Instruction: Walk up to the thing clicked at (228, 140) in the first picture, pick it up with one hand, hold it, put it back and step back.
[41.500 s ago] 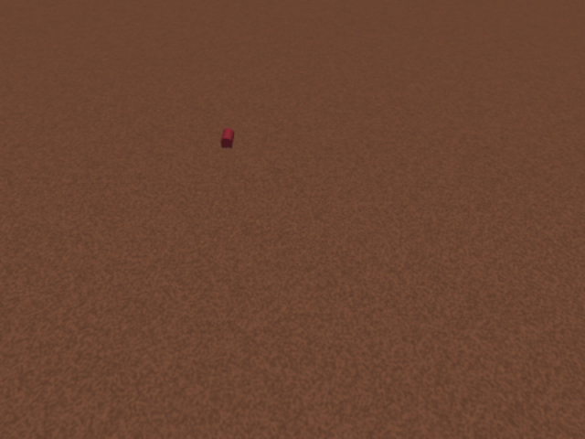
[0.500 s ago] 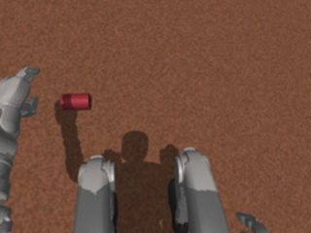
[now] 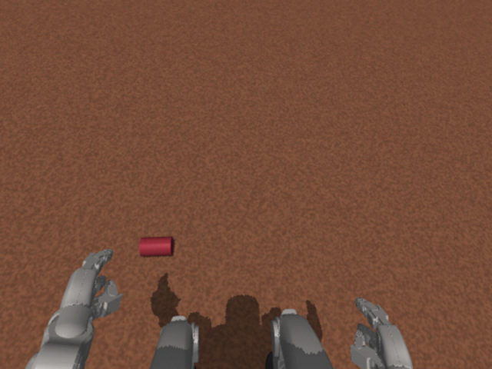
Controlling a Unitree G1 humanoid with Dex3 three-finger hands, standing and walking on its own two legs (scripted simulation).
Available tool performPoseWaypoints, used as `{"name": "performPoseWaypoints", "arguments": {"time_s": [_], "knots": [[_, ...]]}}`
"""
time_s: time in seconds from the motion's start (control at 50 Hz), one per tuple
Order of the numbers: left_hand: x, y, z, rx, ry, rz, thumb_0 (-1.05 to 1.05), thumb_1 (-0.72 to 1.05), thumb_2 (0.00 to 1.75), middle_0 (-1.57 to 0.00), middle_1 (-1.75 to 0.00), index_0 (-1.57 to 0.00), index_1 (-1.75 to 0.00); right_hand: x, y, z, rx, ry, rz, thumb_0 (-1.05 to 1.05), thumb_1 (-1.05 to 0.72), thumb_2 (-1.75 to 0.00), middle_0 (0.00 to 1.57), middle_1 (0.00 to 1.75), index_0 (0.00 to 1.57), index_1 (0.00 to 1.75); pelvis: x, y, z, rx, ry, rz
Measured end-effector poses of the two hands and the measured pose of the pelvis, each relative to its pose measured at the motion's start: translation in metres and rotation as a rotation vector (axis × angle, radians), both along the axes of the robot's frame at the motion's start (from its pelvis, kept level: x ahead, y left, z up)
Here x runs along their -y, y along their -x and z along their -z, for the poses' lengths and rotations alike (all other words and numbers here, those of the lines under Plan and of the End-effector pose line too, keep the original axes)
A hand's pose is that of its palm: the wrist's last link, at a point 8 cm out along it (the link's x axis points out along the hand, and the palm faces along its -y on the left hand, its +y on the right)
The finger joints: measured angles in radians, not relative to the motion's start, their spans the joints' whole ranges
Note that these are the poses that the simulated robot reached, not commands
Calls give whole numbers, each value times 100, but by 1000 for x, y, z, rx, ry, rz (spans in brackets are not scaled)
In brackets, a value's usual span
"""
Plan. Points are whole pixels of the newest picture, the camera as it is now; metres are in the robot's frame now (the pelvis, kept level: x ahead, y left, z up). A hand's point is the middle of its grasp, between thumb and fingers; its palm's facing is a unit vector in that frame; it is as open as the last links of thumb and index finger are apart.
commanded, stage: home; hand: left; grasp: from above
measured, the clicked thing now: (156, 246) +0.55 +0.24 -0.58
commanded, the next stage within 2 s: none
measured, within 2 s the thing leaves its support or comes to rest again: neither
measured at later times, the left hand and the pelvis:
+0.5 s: hand (78, 338) +0.20 +0.19 +0.06, palm faces +0.08 -0.97 -0.22, open 7.4 cm; pelvis +0.05 +0.00 +0.10, yaw +1 degrees
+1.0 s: hand (84, 325) +0.22 +0.18 +0.05, palm faces +0.07 -0.98 -0.21, open 7.4 cm; pelvis +0.06 +0.00 +0.10, yaw +1 degrees
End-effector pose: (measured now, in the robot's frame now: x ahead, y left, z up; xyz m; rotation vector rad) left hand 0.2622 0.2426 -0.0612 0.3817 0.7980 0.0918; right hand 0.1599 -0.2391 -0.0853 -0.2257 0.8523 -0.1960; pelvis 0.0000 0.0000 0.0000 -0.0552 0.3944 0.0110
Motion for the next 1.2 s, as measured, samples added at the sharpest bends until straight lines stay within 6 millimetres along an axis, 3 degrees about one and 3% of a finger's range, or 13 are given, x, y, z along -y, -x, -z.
{"name": "performPoseWaypoints", "arguments": {"time_s": [0.22,0.36,0.44,0.56,0.68,0.96,1.2], "knots": [[10,39,-81,-9,146,-137,1,90,90,-21,-30,-20,-30,6,5,-74,80,52,63,1,-90,-89,21,30,21,30,1,-26,-64,124,-4,-7],[10,60,-126,13,159,-143,1,90,90,-21,-30,-20,-30,3,-13,-109,186,59,63,1,-90,-89,20,30,21,30,-1,-40,-89,182,-6,-12],[9,71,-140,17,159,-146,1,90,90,-21,-30,-20,-30,-2,-29,-122,247,54,42,1,-90,-89,20,30,21,30,-3,-45,-96,205,-8,-16],[7,79,-142,2,164,-155,1,90,90,-20,-30,-20,-30,-10,-51,-133,314,49,-4,1,-90,-89,21,30,21,30,-3,-48,-99,220,-11,-24],[6,78,-137,-8,173,-158,1,90,90,-20,-30,-20,-29,-13,-60,-134,322,57,-37,1,-90,-89,21,30,21,30,-2,-49,-98,218,-11,-27],[9,63,-140,6,164,-137,1,90,90,-20,-30,-20,-29,-6,-46,-123,253,63,-1,1,-90,-89,21,30,21,30,-2,-57,-98,216,-11,-21],[11,63,-140,6,168,-136,1,90,90,-20,-30,-20,-29,0,-42,-123,252,68,12,1,-90,-89,21,30,21,30,-1,-56,-98,221,-13,-17]]}}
